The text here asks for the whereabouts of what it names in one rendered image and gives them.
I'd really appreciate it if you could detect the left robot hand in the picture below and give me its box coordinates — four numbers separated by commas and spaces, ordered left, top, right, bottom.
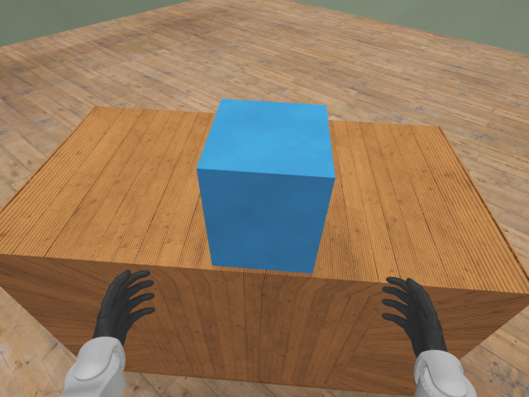
93, 270, 155, 346

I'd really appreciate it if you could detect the left robot forearm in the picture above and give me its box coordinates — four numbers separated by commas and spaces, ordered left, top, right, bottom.
60, 337, 126, 397

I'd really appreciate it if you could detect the carton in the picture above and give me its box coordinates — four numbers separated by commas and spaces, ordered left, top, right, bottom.
197, 99, 336, 274

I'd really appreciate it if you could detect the right robot hand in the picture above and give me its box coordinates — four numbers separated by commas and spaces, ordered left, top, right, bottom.
382, 277, 448, 357

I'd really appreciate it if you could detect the pedestal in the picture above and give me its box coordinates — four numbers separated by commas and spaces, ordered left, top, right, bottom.
0, 106, 529, 396

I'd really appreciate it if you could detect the right robot forearm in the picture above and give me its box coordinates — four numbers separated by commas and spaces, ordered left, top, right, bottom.
413, 350, 477, 397

